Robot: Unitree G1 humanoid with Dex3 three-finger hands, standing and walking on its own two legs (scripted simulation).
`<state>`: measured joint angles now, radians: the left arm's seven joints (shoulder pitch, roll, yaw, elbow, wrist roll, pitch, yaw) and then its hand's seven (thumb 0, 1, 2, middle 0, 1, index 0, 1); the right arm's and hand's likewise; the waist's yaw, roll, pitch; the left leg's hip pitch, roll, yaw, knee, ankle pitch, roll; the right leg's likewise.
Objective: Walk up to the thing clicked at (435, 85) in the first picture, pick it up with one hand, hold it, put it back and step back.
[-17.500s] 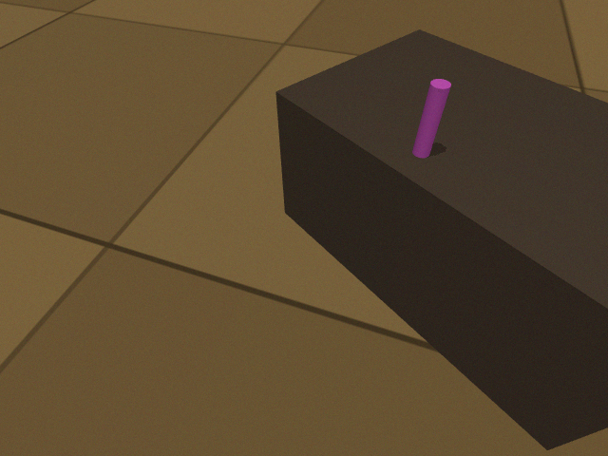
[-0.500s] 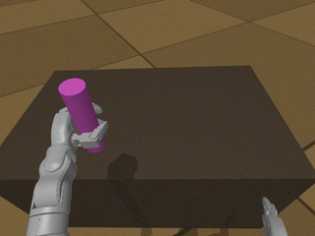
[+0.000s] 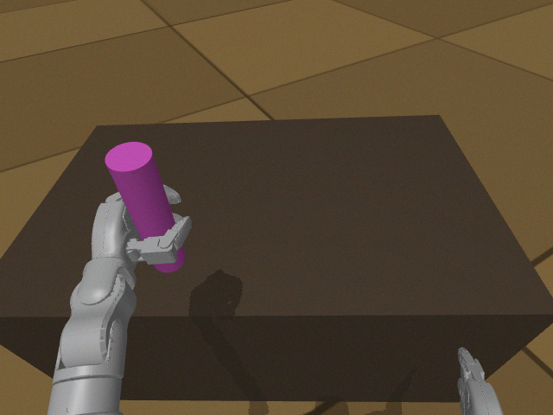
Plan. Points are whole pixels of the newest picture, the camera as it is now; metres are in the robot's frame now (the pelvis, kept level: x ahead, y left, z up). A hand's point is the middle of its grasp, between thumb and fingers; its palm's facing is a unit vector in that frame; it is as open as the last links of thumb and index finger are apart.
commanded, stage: hold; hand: left
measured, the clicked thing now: (152, 216) +0.32 +0.18 +0.17
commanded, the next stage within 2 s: crouch in 0.28 s
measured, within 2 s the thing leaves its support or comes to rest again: neither
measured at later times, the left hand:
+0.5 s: hand (167, 229) +0.32 +0.16 +0.14, palm faces +0.11 -0.99 +0.00, open 6.5 cm
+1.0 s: hand (189, 223) +0.40 +0.17 +0.07, palm faces +0.09 -1.00 +0.03, open 6.5 cm
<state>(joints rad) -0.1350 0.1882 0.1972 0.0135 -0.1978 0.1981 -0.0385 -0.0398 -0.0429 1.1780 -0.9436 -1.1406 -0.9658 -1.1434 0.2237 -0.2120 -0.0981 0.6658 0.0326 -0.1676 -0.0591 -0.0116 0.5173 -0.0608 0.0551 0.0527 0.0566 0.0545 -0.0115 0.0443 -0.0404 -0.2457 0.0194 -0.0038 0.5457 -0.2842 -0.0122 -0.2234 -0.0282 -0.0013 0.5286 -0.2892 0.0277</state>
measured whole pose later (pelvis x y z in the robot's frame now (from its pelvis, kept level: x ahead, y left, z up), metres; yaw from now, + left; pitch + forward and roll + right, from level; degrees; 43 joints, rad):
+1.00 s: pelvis -0.01 +0.00 -0.02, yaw -1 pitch +6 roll +0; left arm -0.47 0.27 0.25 0.68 -0.17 -0.18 -0.06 -0.04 -0.03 1.17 -0.94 -1.13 -0.96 -1.14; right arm 0.24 -0.23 -0.08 0.53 0.02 -0.13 -0.05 -0.01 0.54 -0.05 0.06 0.05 0.06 0.05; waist -0.08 -0.01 -0.05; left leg -0.49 0.03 0.01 0.72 -0.34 -0.01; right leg -0.47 -0.02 0.02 0.70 -0.33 0.03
